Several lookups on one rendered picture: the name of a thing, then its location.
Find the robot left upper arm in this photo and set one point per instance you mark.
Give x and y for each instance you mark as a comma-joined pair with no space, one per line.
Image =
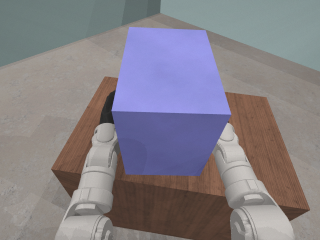
86,227

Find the pedestal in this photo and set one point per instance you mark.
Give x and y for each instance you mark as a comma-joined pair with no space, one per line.
190,207

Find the robot right upper arm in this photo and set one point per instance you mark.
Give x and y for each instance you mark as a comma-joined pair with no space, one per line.
260,222

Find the right robot forearm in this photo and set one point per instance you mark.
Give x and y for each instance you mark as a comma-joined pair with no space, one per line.
242,188

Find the carton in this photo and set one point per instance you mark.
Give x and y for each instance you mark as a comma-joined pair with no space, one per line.
169,108

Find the robot left hand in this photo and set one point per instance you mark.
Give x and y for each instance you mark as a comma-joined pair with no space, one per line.
106,113

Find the left robot forearm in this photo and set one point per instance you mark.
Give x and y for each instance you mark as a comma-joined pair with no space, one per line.
94,194

